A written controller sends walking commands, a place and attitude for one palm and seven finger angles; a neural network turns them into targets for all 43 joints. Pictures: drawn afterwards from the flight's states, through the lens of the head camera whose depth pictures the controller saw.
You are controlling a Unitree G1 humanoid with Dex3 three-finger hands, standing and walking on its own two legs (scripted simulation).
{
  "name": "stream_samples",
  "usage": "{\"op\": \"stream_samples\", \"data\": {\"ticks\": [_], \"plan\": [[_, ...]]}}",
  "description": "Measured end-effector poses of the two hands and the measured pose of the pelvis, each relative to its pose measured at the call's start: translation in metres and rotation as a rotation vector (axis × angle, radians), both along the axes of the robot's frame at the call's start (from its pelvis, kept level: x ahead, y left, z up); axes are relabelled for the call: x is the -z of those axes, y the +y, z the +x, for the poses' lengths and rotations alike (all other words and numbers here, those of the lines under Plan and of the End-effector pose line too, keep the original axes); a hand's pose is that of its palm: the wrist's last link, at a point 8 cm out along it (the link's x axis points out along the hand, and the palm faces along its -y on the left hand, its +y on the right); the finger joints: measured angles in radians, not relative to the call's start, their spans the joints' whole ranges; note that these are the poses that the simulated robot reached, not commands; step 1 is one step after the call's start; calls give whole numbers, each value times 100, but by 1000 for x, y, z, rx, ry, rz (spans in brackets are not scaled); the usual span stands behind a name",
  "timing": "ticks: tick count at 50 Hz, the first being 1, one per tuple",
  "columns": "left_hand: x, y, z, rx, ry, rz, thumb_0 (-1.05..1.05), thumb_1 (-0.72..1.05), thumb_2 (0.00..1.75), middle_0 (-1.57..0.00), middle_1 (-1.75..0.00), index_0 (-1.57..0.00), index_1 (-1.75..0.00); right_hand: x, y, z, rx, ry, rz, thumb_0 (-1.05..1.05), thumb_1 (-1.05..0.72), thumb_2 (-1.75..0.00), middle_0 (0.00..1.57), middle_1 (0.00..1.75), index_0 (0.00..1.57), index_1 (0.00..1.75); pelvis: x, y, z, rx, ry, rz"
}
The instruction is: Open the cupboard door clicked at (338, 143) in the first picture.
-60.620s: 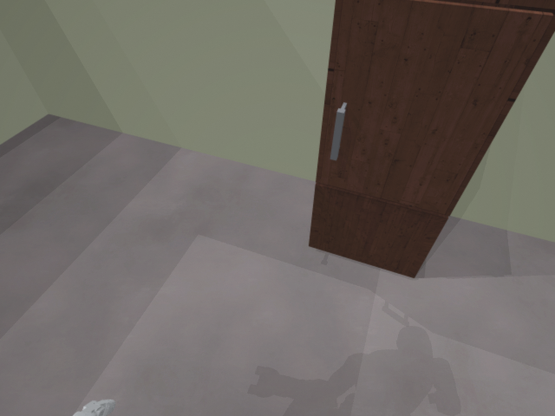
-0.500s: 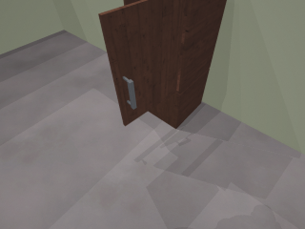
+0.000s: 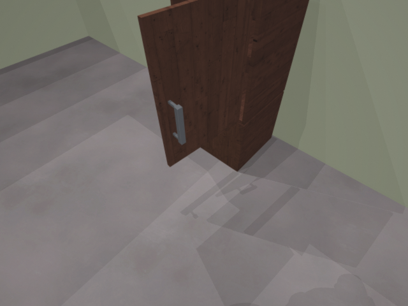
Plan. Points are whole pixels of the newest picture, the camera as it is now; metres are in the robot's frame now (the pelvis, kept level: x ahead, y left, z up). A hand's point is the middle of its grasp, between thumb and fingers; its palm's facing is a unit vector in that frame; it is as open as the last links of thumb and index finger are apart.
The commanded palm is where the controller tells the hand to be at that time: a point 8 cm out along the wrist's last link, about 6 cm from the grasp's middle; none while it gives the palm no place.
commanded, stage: stand and wait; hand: left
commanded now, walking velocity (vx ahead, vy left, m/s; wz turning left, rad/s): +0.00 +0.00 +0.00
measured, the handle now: (176, 122) +0.70 +0.14 -0.11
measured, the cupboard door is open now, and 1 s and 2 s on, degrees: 83 83 83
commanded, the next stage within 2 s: none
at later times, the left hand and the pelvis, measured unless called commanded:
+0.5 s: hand out of the picture +0.06 +0.23 -0.16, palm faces -0.01 -0.95 -0.31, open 7.4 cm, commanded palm none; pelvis +0.01 +0.00 +0.00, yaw +0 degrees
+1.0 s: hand out of the picture +0.07 +0.23 -0.16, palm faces -0.02 -0.95 -0.32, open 7.4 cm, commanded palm none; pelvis +0.01 +0.00 +0.00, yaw -1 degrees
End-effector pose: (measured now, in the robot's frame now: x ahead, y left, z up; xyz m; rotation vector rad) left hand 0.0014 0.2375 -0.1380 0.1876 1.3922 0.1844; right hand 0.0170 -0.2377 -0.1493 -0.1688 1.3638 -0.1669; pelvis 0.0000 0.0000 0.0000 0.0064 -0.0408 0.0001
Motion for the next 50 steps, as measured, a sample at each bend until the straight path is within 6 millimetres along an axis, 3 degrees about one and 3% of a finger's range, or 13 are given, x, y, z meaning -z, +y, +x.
{"op": "stream_samples", "data": {"ticks": [19,50], "plan": [[-13,29,49,54,-92,64,1,91,90,-20,-30,-20,-30,-7,-22,16,-13,-27,-44,1,-90,-90,20,30,20,30,-2,2,4,5,5,3],[-17,34,63,69,-91,84,1,90,90,-20,-30,-20,-30,-13,-41,42,-33,-60,-75,1,-90,-90,20,30,20,30,-3,-4,12,11,12,6]]}}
